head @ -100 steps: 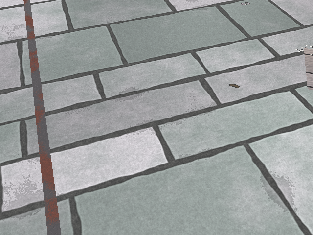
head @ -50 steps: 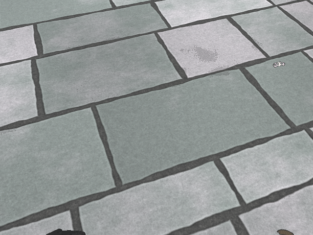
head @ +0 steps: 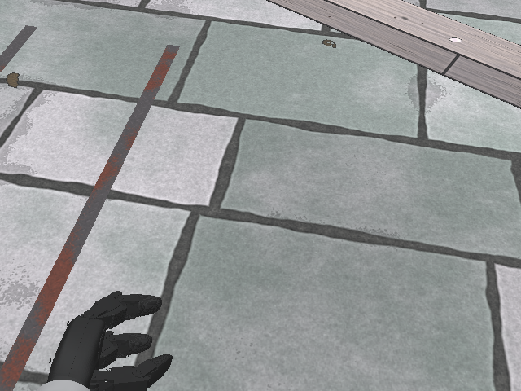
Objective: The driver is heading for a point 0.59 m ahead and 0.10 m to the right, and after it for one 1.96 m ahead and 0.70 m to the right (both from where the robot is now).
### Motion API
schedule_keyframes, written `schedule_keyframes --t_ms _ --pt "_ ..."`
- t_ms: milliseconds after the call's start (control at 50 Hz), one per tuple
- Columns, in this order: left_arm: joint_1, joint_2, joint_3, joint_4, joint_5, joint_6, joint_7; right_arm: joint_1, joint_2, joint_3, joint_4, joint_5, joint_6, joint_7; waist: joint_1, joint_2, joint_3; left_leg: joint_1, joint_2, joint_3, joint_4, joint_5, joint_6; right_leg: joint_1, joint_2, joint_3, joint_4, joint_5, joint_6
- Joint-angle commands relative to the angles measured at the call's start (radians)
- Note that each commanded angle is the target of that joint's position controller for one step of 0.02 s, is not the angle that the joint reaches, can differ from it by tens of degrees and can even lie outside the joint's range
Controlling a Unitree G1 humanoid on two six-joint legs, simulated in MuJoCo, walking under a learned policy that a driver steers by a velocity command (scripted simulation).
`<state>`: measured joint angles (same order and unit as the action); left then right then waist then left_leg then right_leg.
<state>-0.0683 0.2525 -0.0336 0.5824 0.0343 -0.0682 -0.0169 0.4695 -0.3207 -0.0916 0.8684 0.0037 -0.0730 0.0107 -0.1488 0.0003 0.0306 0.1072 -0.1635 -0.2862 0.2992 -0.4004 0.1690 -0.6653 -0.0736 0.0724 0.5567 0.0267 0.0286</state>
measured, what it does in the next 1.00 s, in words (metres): walks ahead, turning right: right foot, then left foot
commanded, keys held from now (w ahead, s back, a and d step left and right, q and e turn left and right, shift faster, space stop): w+q+shift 0.04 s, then w+shift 0.18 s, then w+e+shift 0.18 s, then e+shift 0.60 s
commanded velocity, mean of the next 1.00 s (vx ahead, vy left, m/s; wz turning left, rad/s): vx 0.62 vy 0.00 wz -0.28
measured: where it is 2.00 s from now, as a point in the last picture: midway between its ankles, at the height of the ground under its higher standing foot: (208, 275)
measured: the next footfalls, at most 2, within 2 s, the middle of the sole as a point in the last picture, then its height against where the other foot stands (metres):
right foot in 0.04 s outside the picture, level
left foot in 0.46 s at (177, 348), level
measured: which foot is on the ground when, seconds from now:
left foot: down 0.00-0.06, up 0.08-0.44, down 0.46-0.86, up 0.88-1.00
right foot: up 0.00-0.02, down 0.04-0.46, up 0.48-0.84, down 0.86-1.00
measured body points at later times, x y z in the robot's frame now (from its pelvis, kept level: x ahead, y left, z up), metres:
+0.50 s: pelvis +0.44 +0.02 -0.01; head +0.47 +0.04 +0.44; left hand +0.31 +0.27 -0.14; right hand +0.75 -0.14 -0.05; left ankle +0.54 +0.14 -0.73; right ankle +0.24 -0.16 -0.68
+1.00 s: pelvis +0.67 +0.01 -0.01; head +0.72 -0.02 +0.44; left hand +0.89 +0.23 -0.11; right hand +0.73 -0.28 -0.13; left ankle +0.66 +0.16 -0.64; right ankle +0.76 -0.06 -0.73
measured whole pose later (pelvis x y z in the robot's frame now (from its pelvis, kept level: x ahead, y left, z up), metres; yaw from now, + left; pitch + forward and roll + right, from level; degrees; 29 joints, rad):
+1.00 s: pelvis +0.67 +0.01 -0.01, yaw -20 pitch +0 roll +0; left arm 0.20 0.30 0.08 0.67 0.00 0.05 -0.02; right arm 0.16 -0.25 -0.03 0.69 -0.04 0.01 -0.02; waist 0.02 0.02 0.11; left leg -0.46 0.04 -0.02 1.25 -0.51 -0.06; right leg -0.45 0.15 -0.02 0.58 -0.12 -0.14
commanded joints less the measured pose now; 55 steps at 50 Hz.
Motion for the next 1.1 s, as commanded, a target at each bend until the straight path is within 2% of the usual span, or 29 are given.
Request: schedule_keyframes --t_ms 20,40,60,80,100,120,140,220,280,360,400,440,460,480,500,520,560,620,680,740,780,840,860,880,900,920,940,980,1100 --pt "0.21 0.196 0.076 -0.01 -0.015 -0.019 0.028 -0.089 -0.227 -0.051 -0.074 -0.01 -0.014 -0.005 0.201 0.058 -0.161 -0.208 0.158 -0.122 0.295 0.973 -0.006 0.56 0.101 -0.048 -0.037 -0.105 -0.028" --pt "0.44 0.244 0.1 0.044 -0.013 -0.021 0.047 -0.159 -0.224 -0.049 -0.093 -0.016 -0.022 0.001 0.334 0.052 -0.261 -0.323 0.123 -0.093 0.547 0.903 -0.025 0.805 0.047 -0.026 -0.008 -0.187 -0.042" --pt "0.655 0.302 0.123 0.086 0.018 -0.025 0.067 -0.174 -0.072 -0.008 -0.123 -0.026 -0.035 -0.001 0.382 -0.111 -0.388 -0.489 0.068 -0.007 0.898 0.337 -0.02 1.024 -0.178 0.191 -0.005 -0.523 -0.064" --pt "0.526 0.376 0.138 0.073 0.043 -0.023 0.052 -0.017 0.014 0.027 -0.185 0.031 -0.033 0.003 0.205 -0.477 -0.482 -0.756 -0.016 0.105 1.11 -0.099 -0.056 1.115 -0.41 0.834 -0.27 -0.712 -0.181" --pt "0.405 0.26 0.133 0.048 0.031 -0.016 0.038 -0.051 -0.062 0.031 -0.136 -0.006 -0.015 -0.01 0.203 -0.288 -0.337 -0.861 0.091 0.126 1.16 0.008 -0.039 0.989 -0.357 0.842 -0.304 -0.884 -0.209" --pt "0.353 0.163 0.112 0.05 0.021 -0.012 0.031 -0.131 -0.088 0.026 -0.13 -0.027 -0.006 -0.001 0.209 -0.131 -0.21 -0.859 0.136 0.155 1.113 0.1 -0.049 0.851 -0.298 0.639 -0.292 -0.797 -0.205" --pt "0.358 0.129 0.104 0.08 0.025 -0.012 0.025 -0.185 -0.078 0.03 -0.14 -0.039 -0.001 0.011 0.205 -0.027 -0.127 -0.836 0.159 0.168 1.067 0.126 -0.056 0.729 -0.253 0.5 -0.299 -0.618 -0.199" --pt "0.458 0.09 0.088 0.204 0.0 -0.048 0.008 -0.285 -0.003 0.061 -0.215 -0.054 0.026 0.044 0.152 -0.078 -0.013 -0.858 0.201 0.128 0.94 0.09 -0.068 0.568 -0.188 0.254 -0.367 -0.338 -0.182" --pt "0.466 0.132 0.094 0.229 -0.016 -0.059 0.005 -0.428 -0.028 0.076 -0.3 -0.063 0.02 0.056 0.128 -0.077 0.058 -0.9 0.222 0.165 0.724 0.204 -0.093 0.505 -0.162 0.15 -0.46 -0.24 -0.207" --pt "0.474 0.208 0.113 0.227 -0.035 -0.058 -0.008 -0.525 -0.018 0.099 -0.319 -0.042 0.004 0.082 0.137 -0.058 0.077 -0.494 0.197 0.319 0.398 0.41 -0.108 0.323 -0.114 0.036 -0.567 0.02 -0.189" --pt "0.51 0.249 0.122 0.242 -0.034 -0.054 -0.01 -0.506 -0.056 0.084 -0.307 -0.042 0.0 0.062 0.127 -0.056 0.041 -0.444 0.168 0.327 0.33 0.355 -0.101 0.463 -0.128 0.018 -0.458 0.298 -0.181" --pt "0.554 0.265 0.124 0.271 -0.036 -0.04 -0.002 -0.275 -0.086 0.062 -0.229 -0.069 -0.017 0.029 0.028 -0.052 -0.107 -0.181 0.103 0.344 0.233 0.33 -0.088 0.53 -0.07 -0.019 -0.052 0.597 -0.132" --pt "0.558 0.234 0.116 0.267 -0.046 -0.04 0.001 -0.142 -0.127 0.045 -0.2 -0.094 -0.03 0.008 -0.03 -0.063 -0.191 0.045 0.215 0.26 0.238 0.379 -0.079 0.368 -0.018 -0.017 0.216 0.395 -0.106" --pt "0.596 0.086 0.088 0.224 -0.034 -0.036 0.006 -0.026 -0.22 0.028 -0.198 -0.112 -0.036 -0.012 0.002 0.17 -0.352 0.251 0.571 -0.058 0.283 0.637 -0.064 0.185 0.072 -0.059 0.583 -0.482 -0.086" --pt "0.681 0.097 0.093 0.193 -0.079 -0.013 0.028 -0.032 -0.254 0.009 -0.223 -0.086 -0.016 -0.014 0.041 0.26 -0.557 0.321 0.725 -0.363 0.209 0.792 0.039 0.063 0.126 -0.018 0.859 -0.593 -0.083" --pt "0.577 0.155 0.109 0.196 -0.051 0.004 0.038 -0.107 -0.163 0.024 -0.227 -0.055 -0.008 -0.011 0.059 0.097 -0.417 0.198 0.638 -0.205 0.207 0.875 0.02 -0.004 0.058 -0.009 0.853 -0.498 -0.086" --pt "0.5 0.113 0.108 0.193 -0.035 0.022 0.023 -0.191 -0.042 0.054 -0.204 -0.039 -0.013 -0.01 0.107 0.106 -0.181 -0.021 0.528 0.051 0.164 0.967 -0.022 -0.032 0.018 -0.037 0.749 -0.431 -0.064" --pt "0.491 0.067 0.114 0.181 -0.017 0.079 0.0 -0.221 -0.024 0.054 -0.184 -0.019 -0.021 -0.023 0.179 0.145 -0.097 -0.216 0.499 0.198 0.066 0.94 -0.021 0.046 0.007 -0.051 0.672 -0.407 -0.033" --pt "0.377 0.038 0.107 0.112 -0.006 0.094 -0.019 -0.28 -0.029 0.046 -0.177 -0.009 -0.025 -0.033 0.21 0.138 -0.047 -0.281 0.488 0.334 0.011 0.898 -0.02 0.03 -0.005 -0.079 0.501 -0.266 -0.035" --pt "0.332 0.036 0.097 0.092 -0.007 0.094 -0.046 -0.328 -0.043 0.035 -0.175 -0.005 -0.027 -0.036 0.222 0.139 -0.049 -0.355 0.409 0.496 0.031 0.749 -0.081 0.234 0.033 -0.147 0.2 -0.005 -0.066" --pt "0.333 0.062 0.105 0.088 -0.002 0.099 -0.054 -0.304 -0.074 0.019 -0.17 0.004 -0.023 -0.036 0.222 0.107 -0.063 -0.32 0.435 0.515 0.115 0.804 -0.101 0.305 0.064 -0.19 0.144 -0.009 -0.092" --pt "0.446 0.122 0.131 0.101 0.012 0.092 -0.036 -0.268 -0.115 -0.002 -0.173 0.023 0.007 -0.028 0.268 0.061 -0.124 -0.288 0.445 0.528 0.459 0.866 -0.133 0.461 0.143 -0.217 0.061 -0.106 -0.163" --pt "0.537 0.157 0.148 0.125 0.021 0.08 -0.018 -0.261 -0.107 0.001 -0.179 0.02 0.019 -0.022 0.315 -0.006 -0.152 -0.374 0.404 0.524 0.703 0.648 -0.167 0.586 0.142 -0.157 -0.024 -0.053 -0.197" --pt "0.457 0.266 0.166 0.107 0.002 0.078 0.004 -0.166 -0.017 0.021 -0.19 -0.015 0.033 -0.01 0.206 -0.229 -0.101 -0.6 0.248 0.537 1.006 -0.238 -0.212 0.651 -0.073 0.141 -0.012 0.57 -0.244" --pt "0.459 0.37 0.195 0.048 -0.031 0.085 -0.004 -0.062 -0.041 0.021 -0.237 -0.033 0.064 -0.019 0.184 -0.244 -0.322 -0.758 0.127 0.316 1.216 -0.341 -0.258 0.835 -0.261 0.583 -0.096 0.674 -0.453" --pt "0.396 0.342 0.198 0.012 -0.048 0.1 -0.002 -0.09 -0.07 0.025 -0.227 -0.05 0.074 -0.03 0.196 -0.111 -0.343 -0.791 0.179 0.216 1.189 -0.264 -0.247 0.801 -0.273 0.618 -0.204 0.283 -0.459" --pt "0.348 0.273 0.179 0.009 -0.04 0.111 0.004 -0.179 -0.091 0.022 -0.237 -0.045 0.078 -0.035 0.193 -0.046 -0.207 -0.793 0.197 0.205 1.112 -0.18 -0.234 0.664 -0.218 0.544 -0.245 0.032 -0.42" --pt "0.291 0.194 0.156 0.022 -0.036 0.116 0.012 -0.234 -0.088 0.021 -0.242 -0.048 0.086 -0.045 0.147 -0.042 -0.073 -0.725 0.228 0.204 0.922 -0.069 -0.224 0.478 -0.1 0.406 -0.276 -0.036 -0.318" --pt "0.302 0.229 0.173 0.031 -0.022 0.115 0.004 -0.283 -0.036 0.036 -0.239 -0.035 0.116 -0.041 0.159 -0.017 -0.128 -0.632 0.174 0.19 0.706 0.013 -0.229 0.425 -0.01 0.39 -0.257 -0.083 -0.244"
Keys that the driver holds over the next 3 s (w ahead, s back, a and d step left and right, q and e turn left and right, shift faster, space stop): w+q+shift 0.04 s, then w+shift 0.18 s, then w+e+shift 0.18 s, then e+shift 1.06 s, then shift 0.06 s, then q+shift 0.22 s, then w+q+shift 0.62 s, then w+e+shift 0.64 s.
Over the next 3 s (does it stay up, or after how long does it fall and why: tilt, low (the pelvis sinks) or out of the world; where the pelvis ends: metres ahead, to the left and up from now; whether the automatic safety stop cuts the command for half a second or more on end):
stays up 1.62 -0.19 0.01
